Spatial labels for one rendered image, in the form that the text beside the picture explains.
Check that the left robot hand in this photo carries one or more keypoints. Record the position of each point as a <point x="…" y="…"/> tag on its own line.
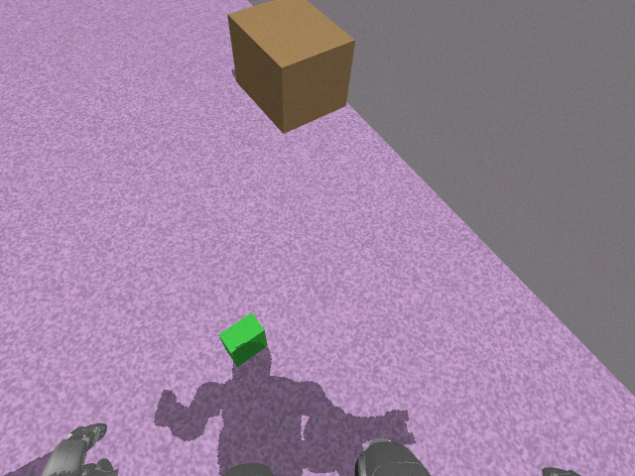
<point x="68" y="457"/>

